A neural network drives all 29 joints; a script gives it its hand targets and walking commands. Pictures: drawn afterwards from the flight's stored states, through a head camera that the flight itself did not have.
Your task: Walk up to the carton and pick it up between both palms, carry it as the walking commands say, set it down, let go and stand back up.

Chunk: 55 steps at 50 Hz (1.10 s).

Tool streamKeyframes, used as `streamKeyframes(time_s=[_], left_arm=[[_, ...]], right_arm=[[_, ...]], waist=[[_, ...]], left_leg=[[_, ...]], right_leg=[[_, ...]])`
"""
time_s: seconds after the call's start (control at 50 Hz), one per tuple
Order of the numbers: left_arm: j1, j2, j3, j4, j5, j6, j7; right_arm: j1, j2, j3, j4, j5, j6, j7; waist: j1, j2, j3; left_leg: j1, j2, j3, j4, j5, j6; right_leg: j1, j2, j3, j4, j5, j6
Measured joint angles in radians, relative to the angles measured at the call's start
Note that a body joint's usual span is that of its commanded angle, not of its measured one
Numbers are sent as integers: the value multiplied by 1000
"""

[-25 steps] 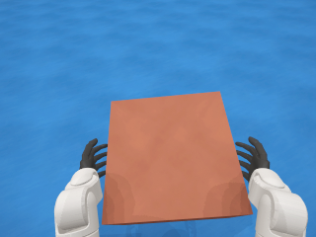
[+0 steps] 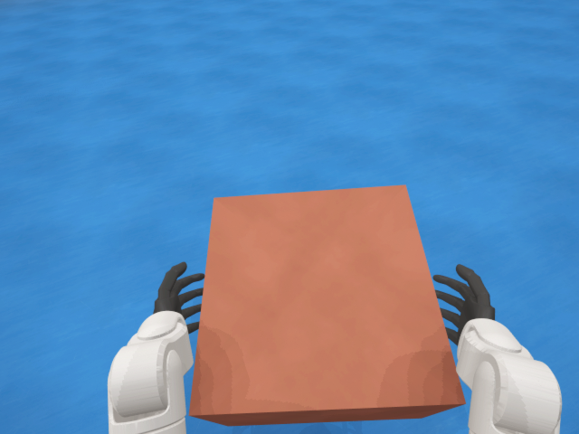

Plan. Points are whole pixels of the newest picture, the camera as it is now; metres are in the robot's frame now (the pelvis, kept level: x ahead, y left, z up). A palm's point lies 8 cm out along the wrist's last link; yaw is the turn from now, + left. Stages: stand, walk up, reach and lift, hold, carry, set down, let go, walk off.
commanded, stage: carry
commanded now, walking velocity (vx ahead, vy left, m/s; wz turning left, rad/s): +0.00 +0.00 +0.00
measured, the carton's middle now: (316, 306) +0.30 -0.01 +0.02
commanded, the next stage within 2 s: none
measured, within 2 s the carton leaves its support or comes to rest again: neither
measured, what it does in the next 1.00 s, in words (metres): stands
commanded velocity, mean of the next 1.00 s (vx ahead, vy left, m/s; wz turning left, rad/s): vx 0.00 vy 0.00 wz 0.00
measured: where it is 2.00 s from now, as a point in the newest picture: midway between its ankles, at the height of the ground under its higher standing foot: outside the picture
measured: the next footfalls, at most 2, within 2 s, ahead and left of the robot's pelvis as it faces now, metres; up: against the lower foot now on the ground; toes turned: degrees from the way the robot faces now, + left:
none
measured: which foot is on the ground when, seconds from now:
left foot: down 0.00-1.00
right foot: down 0.00-1.00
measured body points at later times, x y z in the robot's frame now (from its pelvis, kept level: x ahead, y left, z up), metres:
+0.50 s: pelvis +0.00 +0.00 +0.00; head -0.02 +0.00 +0.45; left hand +0.24 +0.19 +0.08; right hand +0.24 -0.18 +0.08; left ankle +0.06 +0.15 -0.73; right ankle +0.10 -0.13 -0.73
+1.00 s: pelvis +0.01 +0.01 +0.00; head +0.00 +0.00 +0.45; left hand +0.26 +0.19 +0.08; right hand +0.25 -0.18 +0.08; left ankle +0.06 +0.15 -0.73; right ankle +0.10 -0.13 -0.73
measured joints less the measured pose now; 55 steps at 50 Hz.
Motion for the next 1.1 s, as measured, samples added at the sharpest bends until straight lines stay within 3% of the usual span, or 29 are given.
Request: streamKeyframes(time_s=[0.18, 0.36, 0.52, 0.68, 0.86, 1.1], left_arm=[[13, -1, 13, -13, -10, -22, -1], [39, -2, 13, -59, -12, -17, 11], [33, -2, 10, -46, -7, -15, 13], [13, -1, 8, -14, -8, -17, 11], [15, -1, 9, -17, -11, -33, 7], [21, -1, 12, -36, -8, -29, 10]], right_arm=[[-13, -1, 11, -5, 16, -5, -15], [-5, 0, 17, 6, 28, -31, -4], [-11, 0, 13, 26, 17, -39, 6], [-14, -1, 3, 29, 11, -36, 3], [-13, 0, 5, 12, 21, -39, -6], [-22, -1, 8, 21, 21, -47, 1]], waist=[[-20, 13, 37], [1, -42, 25], [26, -30, 5], [15, -6, 10], [-6, -18, 29], [12, -15, 18]], left_leg=[[-39, 7, 3, 37, -7, 5], [-36, -11, 5, 17, 7, -2], [-28, -3, -8, 27, -6, -6], [-28, 2, -7, 24, -8, -6], [-26, -1, 2, 18, -9, -4], [-10, 4, -2, 19, -26, -7]], right_leg=[[-37, 7, 8, 22, 5, -9], [-40, -11, 12, 20, 6, 2], [-19, -3, -2, 15, -3, -1], [-18, 3, -2, 4, 1, -2], [-22, 0, 7, 4, 0, 1], [-3, 5, 2, 4, -16, 1]])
